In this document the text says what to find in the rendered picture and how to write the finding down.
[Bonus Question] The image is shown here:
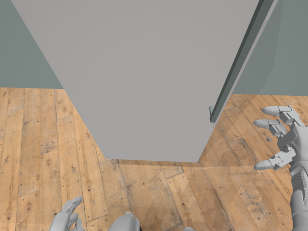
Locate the left robot shin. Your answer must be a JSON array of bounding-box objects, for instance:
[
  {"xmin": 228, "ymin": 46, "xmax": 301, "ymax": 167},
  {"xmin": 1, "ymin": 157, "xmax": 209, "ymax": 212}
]
[{"xmin": 124, "ymin": 212, "xmax": 134, "ymax": 217}]

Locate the right robot forearm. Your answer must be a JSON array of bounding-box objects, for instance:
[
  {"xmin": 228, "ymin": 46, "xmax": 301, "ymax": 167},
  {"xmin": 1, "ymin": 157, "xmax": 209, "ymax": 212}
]
[{"xmin": 289, "ymin": 160, "xmax": 308, "ymax": 231}]

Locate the robot left thigh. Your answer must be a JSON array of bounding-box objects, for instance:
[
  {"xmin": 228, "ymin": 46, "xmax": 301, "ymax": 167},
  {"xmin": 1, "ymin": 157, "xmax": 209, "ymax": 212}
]
[{"xmin": 108, "ymin": 216, "xmax": 140, "ymax": 231}]

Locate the left robot hand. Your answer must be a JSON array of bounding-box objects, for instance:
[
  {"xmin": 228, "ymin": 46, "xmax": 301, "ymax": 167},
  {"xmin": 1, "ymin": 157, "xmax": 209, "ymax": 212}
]
[{"xmin": 49, "ymin": 196, "xmax": 85, "ymax": 231}]

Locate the right robot hand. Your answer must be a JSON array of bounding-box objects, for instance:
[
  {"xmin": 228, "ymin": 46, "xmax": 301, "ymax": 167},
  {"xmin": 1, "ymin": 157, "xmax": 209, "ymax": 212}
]
[{"xmin": 253, "ymin": 105, "xmax": 308, "ymax": 171}]

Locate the handle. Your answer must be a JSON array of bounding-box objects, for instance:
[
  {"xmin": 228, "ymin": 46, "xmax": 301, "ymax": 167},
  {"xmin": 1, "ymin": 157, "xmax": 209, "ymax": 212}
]
[{"xmin": 209, "ymin": 0, "xmax": 274, "ymax": 123}]

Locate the fridge door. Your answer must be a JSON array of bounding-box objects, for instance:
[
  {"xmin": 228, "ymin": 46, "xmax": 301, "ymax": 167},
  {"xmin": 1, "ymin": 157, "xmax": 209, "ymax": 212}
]
[{"xmin": 11, "ymin": 0, "xmax": 278, "ymax": 163}]

